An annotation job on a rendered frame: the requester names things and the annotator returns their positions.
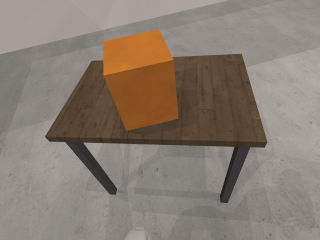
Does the carton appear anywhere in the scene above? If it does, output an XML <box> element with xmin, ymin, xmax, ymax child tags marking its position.
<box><xmin>103</xmin><ymin>29</ymin><xmax>179</xmax><ymax>131</ymax></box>

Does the table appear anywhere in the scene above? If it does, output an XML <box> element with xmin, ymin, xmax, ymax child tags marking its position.
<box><xmin>45</xmin><ymin>54</ymin><xmax>267</xmax><ymax>203</ymax></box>

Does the left robot thigh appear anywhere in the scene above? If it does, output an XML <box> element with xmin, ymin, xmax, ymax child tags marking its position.
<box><xmin>123</xmin><ymin>229</ymin><xmax>152</xmax><ymax>240</ymax></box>

